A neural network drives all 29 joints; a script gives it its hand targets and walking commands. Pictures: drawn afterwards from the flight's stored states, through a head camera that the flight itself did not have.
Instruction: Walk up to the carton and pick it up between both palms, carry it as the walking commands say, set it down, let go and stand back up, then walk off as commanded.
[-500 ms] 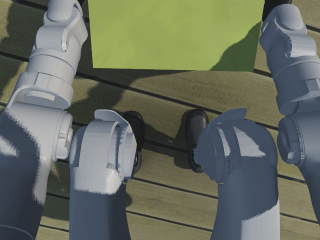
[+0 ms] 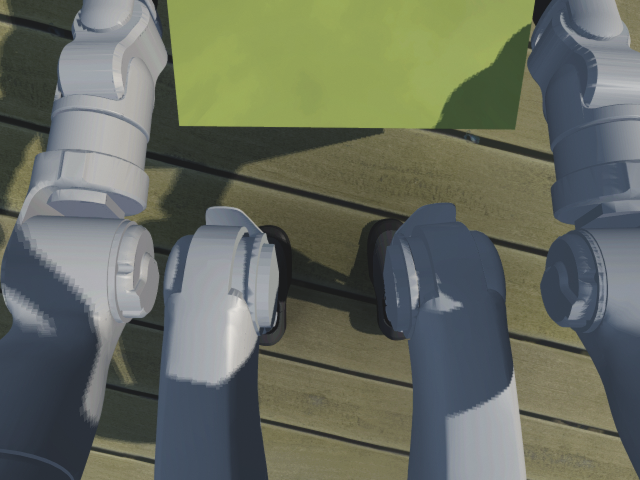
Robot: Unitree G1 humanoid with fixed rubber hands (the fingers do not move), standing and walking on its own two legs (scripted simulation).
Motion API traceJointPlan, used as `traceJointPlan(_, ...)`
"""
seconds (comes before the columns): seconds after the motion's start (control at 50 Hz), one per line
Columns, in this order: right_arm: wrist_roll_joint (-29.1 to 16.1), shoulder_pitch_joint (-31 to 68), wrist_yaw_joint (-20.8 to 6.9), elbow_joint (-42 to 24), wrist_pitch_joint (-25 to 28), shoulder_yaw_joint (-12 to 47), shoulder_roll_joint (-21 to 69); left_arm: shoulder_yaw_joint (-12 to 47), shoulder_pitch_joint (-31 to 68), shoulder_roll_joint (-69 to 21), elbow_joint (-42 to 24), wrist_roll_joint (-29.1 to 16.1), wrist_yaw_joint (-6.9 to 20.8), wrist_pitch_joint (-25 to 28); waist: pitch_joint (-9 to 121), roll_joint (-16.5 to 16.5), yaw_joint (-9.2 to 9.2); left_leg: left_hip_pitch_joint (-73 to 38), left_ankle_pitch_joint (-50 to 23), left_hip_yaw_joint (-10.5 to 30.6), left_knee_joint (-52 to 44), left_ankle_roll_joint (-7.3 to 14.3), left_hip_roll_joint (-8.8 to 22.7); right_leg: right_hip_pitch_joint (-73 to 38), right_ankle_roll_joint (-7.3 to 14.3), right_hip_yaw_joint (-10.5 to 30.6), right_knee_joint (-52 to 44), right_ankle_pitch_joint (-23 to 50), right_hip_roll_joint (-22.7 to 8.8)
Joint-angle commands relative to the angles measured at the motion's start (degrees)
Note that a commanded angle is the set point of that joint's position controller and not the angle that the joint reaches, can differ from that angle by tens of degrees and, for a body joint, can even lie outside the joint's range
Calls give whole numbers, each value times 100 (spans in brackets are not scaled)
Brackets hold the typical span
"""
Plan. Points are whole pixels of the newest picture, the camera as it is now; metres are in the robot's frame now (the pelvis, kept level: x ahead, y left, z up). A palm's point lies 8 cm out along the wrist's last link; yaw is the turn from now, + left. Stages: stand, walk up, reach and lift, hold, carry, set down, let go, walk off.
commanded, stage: reach and lift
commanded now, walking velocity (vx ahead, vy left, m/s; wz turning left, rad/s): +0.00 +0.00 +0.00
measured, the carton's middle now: out of the picture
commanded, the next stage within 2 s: none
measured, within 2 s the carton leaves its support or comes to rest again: neither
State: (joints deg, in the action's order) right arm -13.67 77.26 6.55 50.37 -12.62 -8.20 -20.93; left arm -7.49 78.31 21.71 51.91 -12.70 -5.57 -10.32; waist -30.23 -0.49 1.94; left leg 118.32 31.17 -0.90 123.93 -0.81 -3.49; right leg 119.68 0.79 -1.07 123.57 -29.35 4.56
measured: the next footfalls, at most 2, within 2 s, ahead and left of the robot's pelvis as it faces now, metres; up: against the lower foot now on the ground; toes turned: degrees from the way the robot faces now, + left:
none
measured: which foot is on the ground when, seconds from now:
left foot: down 0.00-1.00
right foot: down 0.00-1.00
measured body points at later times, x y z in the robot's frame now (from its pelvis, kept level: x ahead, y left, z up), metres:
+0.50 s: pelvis -0.01 +0.00 +0.04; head +0.34 -0.01 +0.32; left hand +0.55 +0.17 -0.07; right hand +0.53 -0.21 -0.08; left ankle +0.14 +0.11 -0.35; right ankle +0.14 -0.10 -0.35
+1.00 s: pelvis -0.02 +0.00 +0.10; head +0.32 -0.01 +0.38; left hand +0.54 +0.18 +0.00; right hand +0.52 -0.20 -0.01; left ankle +0.14 +0.11 -0.35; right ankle +0.14 -0.10 -0.35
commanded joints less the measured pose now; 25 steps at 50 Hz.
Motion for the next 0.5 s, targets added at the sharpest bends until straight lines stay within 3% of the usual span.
traceJointPlan(0.0,-426,4232,-1319,-2347,-53,2382,5961,2126,4203,-5608,-2244,-397,1205,-163,12321,97,-192,-3634,-1501,-341,-1041,175,-389,-4827,-196,-87,-1180,1578,295)
traceJointPlan(0.02,-424,4244,-1301,-2522,-89,2378,5917,2365,4480,-5641,-2660,-487,1213,-193,12762,27,-83,-3806,-1649,-347,-1042,128,-385,-5041,-154,-135,-1090,1907,335)
traceJointPlan(0.06,-518,4503,-1265,-3101,-124,2462,5871,2333,4352,-5740,-2708,-486,1202,-289,13150,77,-132,-3867,-1633,-375,-1171,146,-465,-5485,-193,-133,-1224,1971,341)
traceJointPlan(0.08,-346,4382,-1263,-2743,-176,2401,5743,2197,4138,-5855,-2123,-397,1256,-384,12518,105,-36,-3412,-1468,-342,-1188,152,-436,-5154,-190,-143,-1224,1789,341)
traceJointPlan(0.1,-332,4471,-1271,-2878,-201,2522,5863,2170,3815,-5879,-2006,-324,1277,-446,12392,313,-184,-3492,-1283,-318,-1292,201,-425,-5071,-200,-151,-1310,1534,309)
traceJointPlan(0.12,-186,4398,-1289,-2343,-255,2346,5746,1980,3831,-5888,-1769,-272,1357,-481,11753,71,-158,-3141,-996,-359,-1300,165,-411,-4783,-174,-92,-1391,1154,259)
traceJointPlan(0.14,-148,4450,-1294,-2797,-231,2356,5852,2082,3922,-6093,-2045,-330,1399,-489,12197,253,37,-3213,-1102,-320,-1351,198,-426,-5007,-168,-151,-1394,1341,295)
traceJointPlan(0.16,-127,4324,-1352,-2496,-260,2312,5974,2069,3943,-6087,-1936,-250,1407,-487,11942,108,-43,-3305,-954,-306,-1500,174,-411,-4729,-196,-211,-1456,1131,276)
traceJointPlan(0.18,-52,3984,-1333,-2587,-300,2248,6017,2122,3661,-6268,-2103,-236,1418,-514,12498,136,90,-3537,-1187,-318,-1412,150,-438,-4930,-138,-213,-1483,1395,319)
traceJointPlan(0.2,-68,3821,-1374,-2225,-379,2203,6242,2066,3683,-6168,-1977,-177,1448,-542,12143,141,-5,-3288,-993,-344,-1478,155,-459,-4845,-164,-216,-1527,1227,317)
traceJointPlan(0.22,7,3805,-1439,-2275,-393,2181,6264,1973,3492,-6403,-1740,-80,1466,-589,12091,135,-12,-3430,-1082,-262,-1581,173,-427,-4667,-206,-293,-1519,1200,306)
traceJointPlan(0.26,12,3786,-1547,-2361,-452,2193,6313,2055,3582,-6531,-1945,-49,1495,-647,12422,-18,5,-3673,-1107,-287,-1576,163,-424,-4664,-128,-199,-1672,1146,286)
traceJointPlan(0.28,27,3791,-1547,-2348,-497,2181,6243,2164,3727,-6462,-2063,-86,1511,-694,12478,-106,110,-3895,-1247,-204,-1568,143,-425,-4493,-131,-292,-1577,1235,280)
traceJointPlan(0.3,-49,3798,-1542,-2805,-498,2248,6123,2257,3722,-6319,-2445,-95,1472,-694,12977,-170,48,-4143,-1569,-206,-1648,124,-426,-4775,-113,-245,-1682,1563,322)
traceJointPlan(0.34,-6,3847,-1588,-2845,-555,2336,6101,2168,3480,-6446,-2131,-21,1478,-780,12826,-7,64,-4118,-1400,-159,-1766,163,-456,-4682,-132,-313,-1723,1368,313)
traceJointPlan(0.36,-78,3875,-1603,-3022,-584,2376,6258,2286,3519,-6589,-2489,-38,1462,-834,13101,-92,69,-4397,-1627,-114,-1907,148,-510,-4762,-123,-375,-1786,1499,322)
traceJointPlan(0.38,-33,3804,-1623,-2719,-642,2357,6208,2114,3286,-6586,-2085,63,1476,-880,12713,29,69,-4192,-1420,-91,-1899,158,-450,-4588,-135,-349,-1859,1249,306)
traceJointPlan(0.4,-5,3742,-1654,-2651,-639,2352,6228,2207,3319,-6578,-2217,65,1463,-852,12666,3,-1,-4223,-1279,-113,-1916,136,-455,-4463,-112,-327,-1893,1120,289)
traceJointPlan(0.42,-32,3672,-1677,-2870,-679,2428,6301,2239,3458,-6559,-2446,150,1483,-902,13009,-237,-47,-4368,-1393,-208,-1964,108,-460,-4711,-92,-280,-1995,1283,328)
traceJointPlan(0.44,-79,3940,-1659,-3045,-716,2557,6359,2248,3322,-6595,-2491,134,1486,-924,12974,22,-120,-4186,-1403,-191,-2011,133,-504,-4991,-113,-200,-2084,1326,326)
traceJointPlan(0.46,-48,3824,-1674,-3131,-717,2464,6267,2231,3464,-6645,-2530,72,1465,-939,13166,60,32,-4401,-1498,-88,-2056,158,-520,-4897,-123,-293,-2063,1363,334)
traceJointPlan(0.48,-170,4056,-1655,-3316,-724,2549,6315,2259,3464,-6521,-2706,83,1466,-931,13372,30,-86,-4426,-1487,-176,-2016,172,-528,-5050,-141,-259,-2055,1375,335)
